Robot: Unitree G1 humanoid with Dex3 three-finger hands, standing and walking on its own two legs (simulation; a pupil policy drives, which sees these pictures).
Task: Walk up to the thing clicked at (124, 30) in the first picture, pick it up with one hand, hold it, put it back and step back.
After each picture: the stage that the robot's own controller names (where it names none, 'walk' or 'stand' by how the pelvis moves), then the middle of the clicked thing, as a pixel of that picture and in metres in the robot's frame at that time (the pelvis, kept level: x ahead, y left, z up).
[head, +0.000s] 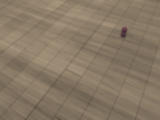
stand; (123, 32) +1.58 -0.50 -0.72
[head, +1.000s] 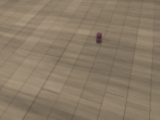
walk; (98, 38) +1.49 -0.05 -0.69
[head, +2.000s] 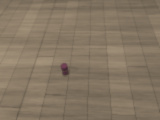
walk; (64, 69) +0.96 +0.24 -0.71
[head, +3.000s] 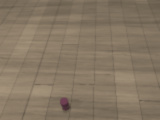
walk; (64, 104) +0.59 +0.23 -0.71
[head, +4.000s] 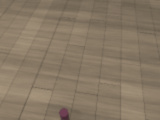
stand; (64, 115) +0.45 +0.17 -0.70
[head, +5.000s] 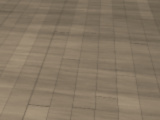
stand; out of the picture +0.39 +0.17 -0.72
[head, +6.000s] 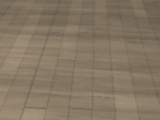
stand; out of the picture +0.38 +0.19 -0.72
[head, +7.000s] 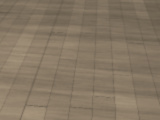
stand; out of the picture +0.40 +0.19 -0.73
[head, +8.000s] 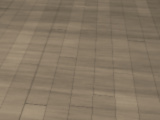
stand; out of the picture +0.38 +0.18 -0.73
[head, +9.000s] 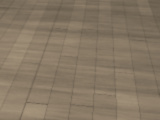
go down; out of the picture +0.39 +0.18 -0.72
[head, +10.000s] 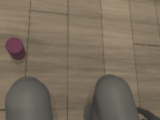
go down; (16, 49) +0.47 +0.24 -0.30
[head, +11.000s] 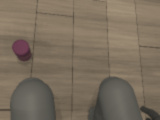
close in; (22, 51) +0.46 +0.24 -0.30
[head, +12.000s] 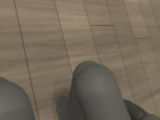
close in; out of the picture +0.44 +0.29 -0.22
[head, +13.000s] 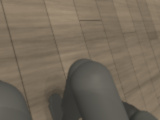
close; out of the picture +0.43 +0.29 -0.22
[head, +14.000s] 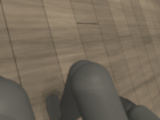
lift; out of the picture +0.40 +0.25 -0.23
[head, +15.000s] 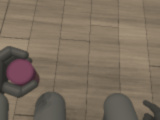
lift; (25, 76) +0.33 +0.20 -0.02
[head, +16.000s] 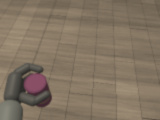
hold; (39, 91) +0.31 +0.16 +0.01
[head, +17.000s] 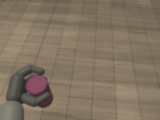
hold; (40, 92) +0.32 +0.16 +0.00
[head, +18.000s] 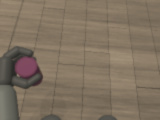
crouch; (30, 72) +0.38 +0.18 -0.05
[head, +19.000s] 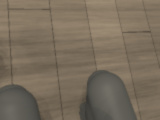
lower; out of the picture +0.47 +0.27 -0.11
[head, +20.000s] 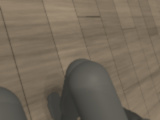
lower; out of the picture +0.43 +0.30 -0.23
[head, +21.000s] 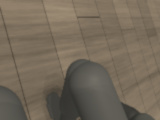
lower; out of the picture +0.42 +0.30 -0.23
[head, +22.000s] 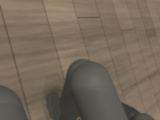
lower; out of the picture +0.43 +0.30 -0.23
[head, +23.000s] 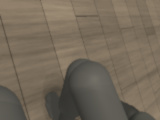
lower; out of the picture +0.43 +0.31 -0.23
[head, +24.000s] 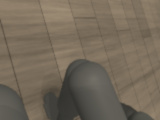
open; out of the picture +0.42 +0.29 -0.24
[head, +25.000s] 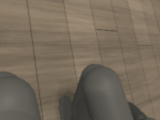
stand; out of the picture +0.43 +0.27 -0.25
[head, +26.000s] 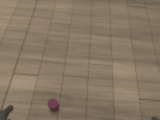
stand; (53, 105) +0.41 +0.17 -0.59
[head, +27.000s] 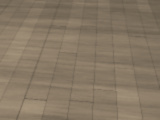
stand; out of the picture +0.40 +0.17 -0.67
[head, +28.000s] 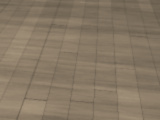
stand; out of the picture +0.38 +0.17 -0.67
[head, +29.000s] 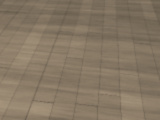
stand; out of the picture +0.42 +0.16 -0.72
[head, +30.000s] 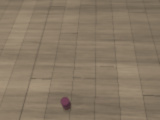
walk; (65, 103) +0.48 +0.20 -0.70
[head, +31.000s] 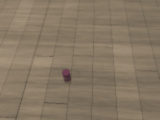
walk; (66, 75) +0.73 +0.16 -0.70
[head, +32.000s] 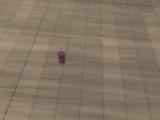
stand; (61, 57) +1.06 +0.20 -0.71
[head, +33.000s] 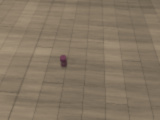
stand; (63, 61) +1.04 +0.20 -0.72
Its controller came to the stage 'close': yes
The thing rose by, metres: 0.71
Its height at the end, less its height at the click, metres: +0.00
